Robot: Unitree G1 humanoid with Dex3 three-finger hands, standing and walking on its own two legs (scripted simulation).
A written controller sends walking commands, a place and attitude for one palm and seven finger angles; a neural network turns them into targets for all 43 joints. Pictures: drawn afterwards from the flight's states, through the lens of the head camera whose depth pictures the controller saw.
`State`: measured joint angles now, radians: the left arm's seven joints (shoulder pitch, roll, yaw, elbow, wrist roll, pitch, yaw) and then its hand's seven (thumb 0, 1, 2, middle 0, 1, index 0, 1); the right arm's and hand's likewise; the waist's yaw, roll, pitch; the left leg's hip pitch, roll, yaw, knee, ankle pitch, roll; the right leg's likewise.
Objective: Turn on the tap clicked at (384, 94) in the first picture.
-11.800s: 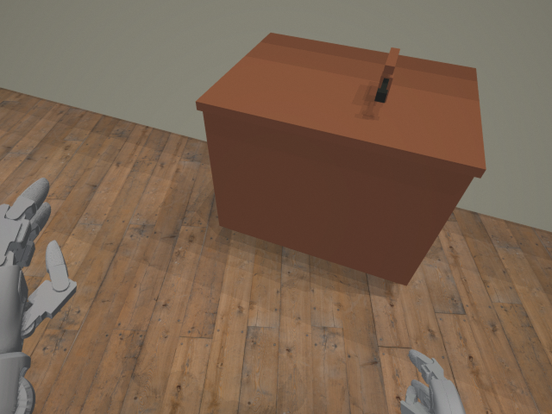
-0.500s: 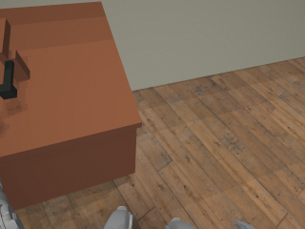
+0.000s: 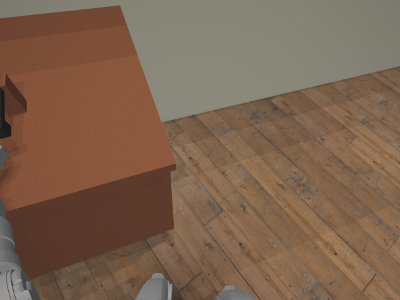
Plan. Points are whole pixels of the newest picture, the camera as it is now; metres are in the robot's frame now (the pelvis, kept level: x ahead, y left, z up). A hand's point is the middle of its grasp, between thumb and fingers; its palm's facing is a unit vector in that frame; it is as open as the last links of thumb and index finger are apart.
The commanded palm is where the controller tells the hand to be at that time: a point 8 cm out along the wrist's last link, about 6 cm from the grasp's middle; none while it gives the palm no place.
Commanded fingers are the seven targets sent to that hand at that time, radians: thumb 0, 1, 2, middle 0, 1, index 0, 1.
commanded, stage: push the lever round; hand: left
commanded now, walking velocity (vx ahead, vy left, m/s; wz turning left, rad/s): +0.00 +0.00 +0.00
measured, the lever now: out of the picture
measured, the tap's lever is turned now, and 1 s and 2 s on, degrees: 2 11 35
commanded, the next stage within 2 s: none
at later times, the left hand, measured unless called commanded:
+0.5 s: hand (18, 148) +0.38 +0.35 +0.05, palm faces +0.66 -0.74 -0.09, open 7.7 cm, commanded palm +0.34 +0.36 +0.06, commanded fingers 0.00 0.90 0.90 -0.15 -0.15 -0.15 -0.15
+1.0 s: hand (38, 143) +0.39 +0.32 +0.05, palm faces +0.75 -0.65 -0.08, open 7.7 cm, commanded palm +0.35 +0.32 +0.06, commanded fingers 0.00 0.90 0.90 -0.15 -0.15 -0.15 -0.15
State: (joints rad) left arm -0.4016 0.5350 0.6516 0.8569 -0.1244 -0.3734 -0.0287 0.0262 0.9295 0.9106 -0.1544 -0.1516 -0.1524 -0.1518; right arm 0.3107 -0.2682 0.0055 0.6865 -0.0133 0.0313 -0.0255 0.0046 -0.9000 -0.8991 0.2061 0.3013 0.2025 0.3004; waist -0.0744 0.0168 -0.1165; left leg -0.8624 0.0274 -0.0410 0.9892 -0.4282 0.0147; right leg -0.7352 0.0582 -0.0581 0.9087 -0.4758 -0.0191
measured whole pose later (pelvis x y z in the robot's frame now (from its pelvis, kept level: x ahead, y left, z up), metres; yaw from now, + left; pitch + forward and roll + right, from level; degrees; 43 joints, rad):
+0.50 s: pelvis +0.00 +0.00 +0.00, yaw +1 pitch +17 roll -3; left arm -0.42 0.43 0.59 0.81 -0.08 -0.36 0.18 0.06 0.94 0.91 -0.15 -0.15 -0.15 -0.15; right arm 0.28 -0.25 0.00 0.70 -0.03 0.03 -0.02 0.00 -0.90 -0.90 0.21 0.30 0.20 0.30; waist -0.07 0.02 -0.12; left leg -0.85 0.02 -0.04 0.98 -0.43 0.01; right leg -0.72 0.05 -0.06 0.91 -0.48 -0.02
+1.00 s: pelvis +0.00 -0.01 +0.00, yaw +1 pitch +16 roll -3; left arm -0.50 0.33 0.53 0.85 0.00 -0.36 0.42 0.05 0.93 0.92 -0.15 -0.15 -0.15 -0.15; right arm 0.27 -0.24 0.00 0.73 -0.05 0.03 -0.01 0.00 -0.90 -0.90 0.20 0.30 0.20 0.30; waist -0.08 0.02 -0.13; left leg -0.84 0.01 -0.06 0.98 -0.42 0.00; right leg -0.72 0.05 -0.07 0.92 -0.48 -0.03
